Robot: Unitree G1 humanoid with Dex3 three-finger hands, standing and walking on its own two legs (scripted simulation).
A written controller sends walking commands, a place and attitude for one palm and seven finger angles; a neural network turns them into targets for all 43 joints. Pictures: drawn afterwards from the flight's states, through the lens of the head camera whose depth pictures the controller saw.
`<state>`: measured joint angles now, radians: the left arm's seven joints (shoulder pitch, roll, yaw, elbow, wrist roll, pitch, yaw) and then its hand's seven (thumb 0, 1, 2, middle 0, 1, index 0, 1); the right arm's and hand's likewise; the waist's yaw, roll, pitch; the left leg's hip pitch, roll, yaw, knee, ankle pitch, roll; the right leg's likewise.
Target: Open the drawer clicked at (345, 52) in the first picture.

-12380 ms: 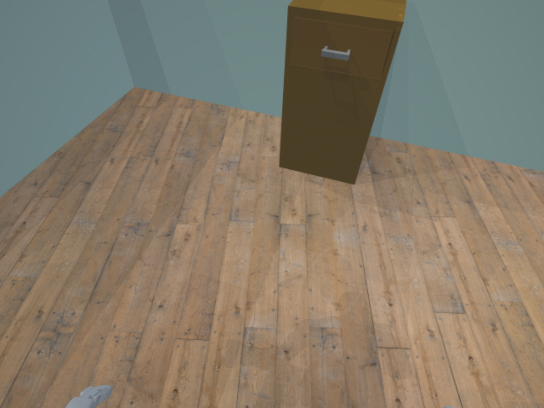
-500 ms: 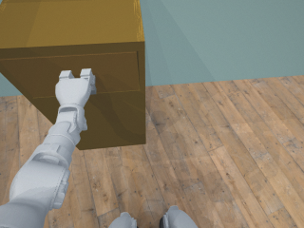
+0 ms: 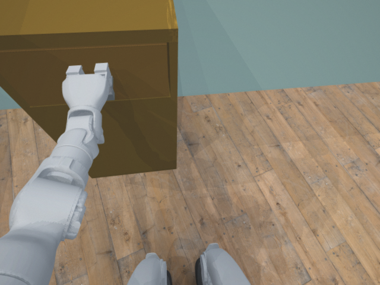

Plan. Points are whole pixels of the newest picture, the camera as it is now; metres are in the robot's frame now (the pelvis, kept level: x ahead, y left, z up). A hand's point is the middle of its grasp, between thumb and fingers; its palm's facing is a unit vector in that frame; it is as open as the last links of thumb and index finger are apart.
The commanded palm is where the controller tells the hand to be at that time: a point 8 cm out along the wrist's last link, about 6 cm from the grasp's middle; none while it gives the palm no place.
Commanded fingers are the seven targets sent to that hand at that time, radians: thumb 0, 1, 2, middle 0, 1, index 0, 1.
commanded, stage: lower the fingers behind the handle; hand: left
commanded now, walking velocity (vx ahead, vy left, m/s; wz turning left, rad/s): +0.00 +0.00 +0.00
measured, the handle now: (91, 88) +0.57 +0.20 +0.00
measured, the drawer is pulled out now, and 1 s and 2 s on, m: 0.00 0.00 0.00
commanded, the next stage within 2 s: lift the fingers back up to retry in 0.06 s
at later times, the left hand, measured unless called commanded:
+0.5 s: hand (93, 104) +0.51 +0.18 +0.02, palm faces -0.08 -0.04 -1.00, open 13.7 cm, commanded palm +0.49 +0.18 +0.08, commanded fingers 0.00 -0.50 0.30 -0.30 -1.20 -0.30 -1.20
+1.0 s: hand (92, 96) +0.51 +0.18 +0.05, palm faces -0.10 -0.08 -0.99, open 13.8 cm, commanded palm +0.49 +0.18 +0.12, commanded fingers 0.00 -0.50 0.30 -0.30 -1.20 -0.30 -1.20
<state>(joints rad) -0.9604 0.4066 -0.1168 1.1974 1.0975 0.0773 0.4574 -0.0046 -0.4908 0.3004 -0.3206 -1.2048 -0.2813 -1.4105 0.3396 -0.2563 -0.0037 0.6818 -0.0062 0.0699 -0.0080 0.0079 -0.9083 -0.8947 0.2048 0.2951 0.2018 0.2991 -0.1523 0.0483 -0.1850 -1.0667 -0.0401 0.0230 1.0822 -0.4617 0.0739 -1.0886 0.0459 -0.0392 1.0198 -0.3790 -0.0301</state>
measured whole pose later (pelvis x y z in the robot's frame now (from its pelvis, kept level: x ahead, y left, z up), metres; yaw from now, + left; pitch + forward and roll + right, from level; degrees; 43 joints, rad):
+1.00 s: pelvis +0.07 +0.00 +0.05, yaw +0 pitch +19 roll -2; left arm -0.65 0.34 -0.12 0.91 1.06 -0.03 0.34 -0.01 -0.49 0.30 -0.32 -1.20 -0.32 -1.20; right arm 0.30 -0.25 -0.06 0.66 -0.01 0.14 0.00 0.01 -0.91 -0.89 0.20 0.30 0.20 0.30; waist -0.06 0.05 -0.16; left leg -0.65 -0.04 0.02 0.75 -0.42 0.06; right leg -0.68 0.06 -0.01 0.70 -0.35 -0.03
